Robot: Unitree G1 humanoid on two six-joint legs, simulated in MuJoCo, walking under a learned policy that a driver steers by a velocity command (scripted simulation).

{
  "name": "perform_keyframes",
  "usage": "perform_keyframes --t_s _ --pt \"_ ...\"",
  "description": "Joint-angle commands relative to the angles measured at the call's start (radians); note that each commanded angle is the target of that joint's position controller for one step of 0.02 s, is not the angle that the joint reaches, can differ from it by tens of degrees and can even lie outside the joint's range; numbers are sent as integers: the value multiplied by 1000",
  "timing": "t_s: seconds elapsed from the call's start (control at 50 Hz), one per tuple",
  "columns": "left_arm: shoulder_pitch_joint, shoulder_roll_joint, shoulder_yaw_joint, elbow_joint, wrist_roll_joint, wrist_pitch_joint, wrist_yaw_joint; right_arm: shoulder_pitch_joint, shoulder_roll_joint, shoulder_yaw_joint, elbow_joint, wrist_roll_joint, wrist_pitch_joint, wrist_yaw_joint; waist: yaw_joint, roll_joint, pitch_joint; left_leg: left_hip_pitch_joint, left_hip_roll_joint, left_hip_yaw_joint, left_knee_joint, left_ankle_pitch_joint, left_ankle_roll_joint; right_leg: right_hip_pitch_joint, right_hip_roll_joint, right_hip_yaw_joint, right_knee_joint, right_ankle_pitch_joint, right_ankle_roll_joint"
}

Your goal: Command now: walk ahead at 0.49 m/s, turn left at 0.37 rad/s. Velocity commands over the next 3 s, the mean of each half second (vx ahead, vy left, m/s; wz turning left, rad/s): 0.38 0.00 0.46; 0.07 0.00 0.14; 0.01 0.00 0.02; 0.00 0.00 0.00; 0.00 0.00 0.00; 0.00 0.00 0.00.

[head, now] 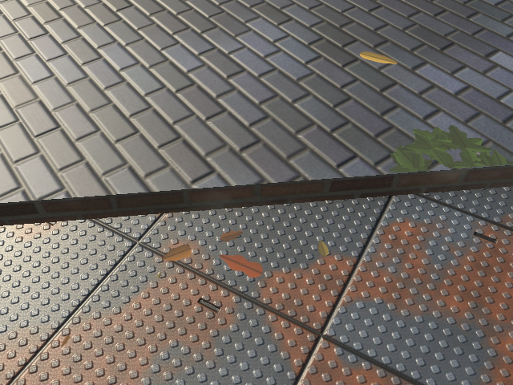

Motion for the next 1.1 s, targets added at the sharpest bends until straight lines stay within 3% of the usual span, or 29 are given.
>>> perform_keyframes --t_s 0.02,0.1,0.14,0.18,0.2,0.22,0.24,0.26,0.28,0.3,0.32,0.34,0.36,0.4,0.5,0.6,0.66,0.68,0.7,0.72,0.74,0.76,0.78,0.8,0.86,0.88,0.92,0.98,1.1 --pt "-44 148 21 -57 -5 -15 14 -78 -30 5 -71 -3 -9 17 -6 -67 80 25 -7 36 -109 112 1 -87 -286 62 -127 171 -98" --pt "33 161 25 -28 -12 11 16 -186 -14 24 -138 -1 -10 45 33 -48 111 -48 -20 79 -204 36 21 94 -332 8 -62 277 -93" --pt "35 180 31 -31 -18 30 19 -205 -23 25 -172 1 -10 62 24 -64 106 -37 -40 120 -228 -68 42 156 -355 -13 9 427 -82" --pt "8 212 40 -49 -21 44 27 -153 -58 10 -186 1 -6 72 -23 -112 42 97 -102 188 -226 -175 76 174 -358 -48 150 797 -60" --pt "-3 223 43 -58 -19 53 32 -56 -91 -8 -172 2 -3 73 -78 -131 -21 228 -144 213 -223 -210 99 160 -350 -65 291 947 -47" --pt "-20 219 40 -71 -20 60 37 108 -144 -39 -133 5 -2 66 -164 -117 -107 461 -183 208 -284 -160 136 73 -313 -89 503 940 -16" --pt "-13 200 29 -102 -6 51 40 261 -244 -73 -109 -1 7 42 -214 7 -214 776 -35 -42 -303 -79 203 -184 -259 -93 830 630 35" --pt "76 47 -16 -142 15 17 17 224 -308 -76 -125 -10 3 37 -88 226 -315 1081 223 -611 -403 -36 402 -616 -11 20 1173 -383 105" --pt "-26 146 3 -150 -21 -24 3 253 -230 -52 -142 -18 0 35 -160 100 -388 1117 235 -649 -462 106 395 -689 -34 214 1264 -430 86" --pt "-102 169 10 -181 -50 -40 -1 192 -188 -40 -154 -24 -7 32 -154 65 -271 1018 201 -463 -449 279 351 -739 -84 215 1241 -355 69" --pt "-118 165 11 -178 -41 -43 6 127 -159 -33 -168 -12 -10 32 -115 -35 -179 864 147 -329 -451 369 312 -711 -128 204 1158 -283 69" --pt "-126 172 22 -174 -20 -33 16 70 -137 -28 -184 -9 -6 28 -79 -67 -115 721 111 -253 -472 394 284 -663 -154 191 1087 -244 78" --pt "-112 178 29 -179 -15 -15 20 41 -121 -20 -198 -20 -3 24 -45 -55 -98 618 90 -218 -498 422 276 -593 -167 195 1055 -225 84" --pt "-74 145 27 -185 -10 17 25 28 -137 -22 -207 -27 -1 19 -11 -29 -92 522 67 -165 -518 499 275 -542 -160 179 963 -192 109" --pt "-146 112 14 -209 -4 37 30 55 -149 -20 -193 -14 19 -9 -39 40 -131 501 0 -55 -498 502 208 -502 -129 152 649 67 138" --pt "-250 132 12 -233 -10 32 10 76 -140 -5 -164 -29 38 -19 -87 60 -107 550 25 -100 -475 332 176 -457 -114 164 458 161 122" --pt "-241 154 19 -233 -1 20 2 66 -123 7 -151 -28 39 -18 -70 67 -85 591 50 -158 -401 298 168 -424 -106 167 360 89 82" --pt "-204 151 20 -221 5 13 0 54 -111 14 -148 -22 39 -20 -39 59 -87 583 30 -158 -362 255 142 -348 -104 160 261 176 59" --pt "-183 178 24 -215 17 7 3 86 -95 20 -142 -28 33 -19 -39 15 -107 552 -23 -143 -317 172 98 -231 -156 212 209 455 27" --pt "-97 167 1 -186 49 22 7 209 -96 19 -134 -58 30 -15 -100 -82 -150 481 -98 -98 -278 -22 45 -56 -284 308 282 773 1" --pt "-103 162 0 -190 26 46 12 292 -76 21 -92 -42 46 -21 -100 -198 -220 455 -168 -43 -235 -322 18 18 -370 386 310 924 -113" --pt "-115 133 -13 -199 13 68 16 254 -92 21 -75 -46 64 -24 -71 -224 -210 465 -185 -5 -201 -471 9 -20 -406 441 262 884 -161" --pt "-144 123 -23 -201 11 81 18 219 -87 23 -74 -45 77 -21 -76 -223 -180 493 -179 5 -219 -509 11 -79 -394 440 222 768 -157" --pt "-238 143 -7 -212 0 70 11 132 -88 20 -108 -22 84 -28 -92 -204 -151 444 -129 -5 -254 -424 -10 -96 -332 417 231 513 -141" --pt "-260 149 -4 -206 -8 63 1 134 -103 23 -82 -38 112 -28 -84 -142 -88 542 -99 -24 -409 -271 1 -247 -216 300 206 89 -26" --pt "-255 144 -3 -203 -9 61 0 138 -112 20 -66 -35 108 -24 -64 -76 -50 481 -102 -28 -400 -319 19 -228 -171 242 213 29 1" --pt "-256 137 -3 -186 -6 54 5 128 -86 28 -55 -39 90 -22 -61 -72 -49 457 -95 -32 -419 -291 27 -179 -156 223 249 95 10" --pt "-241 128 -2 -165 -11 55 14 124 -94 26 -35 -37 65 -23 -49 -43 -78 469 -91 -31 -412 -164 15 -118 -152 210 298 278 -12" --pt "-260 125 1 -128 -13 77 13 138 -78 32 7 -32 63 -25 -52 -27 -37 468 -91 -27 -421 -162 12 -123 -134 199 299 246 -11"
